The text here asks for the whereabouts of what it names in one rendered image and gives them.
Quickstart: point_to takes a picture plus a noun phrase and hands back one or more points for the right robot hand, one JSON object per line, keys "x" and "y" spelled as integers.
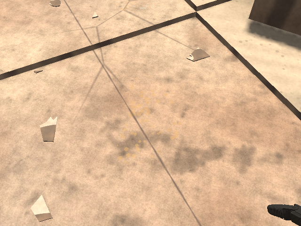
{"x": 286, "y": 212}

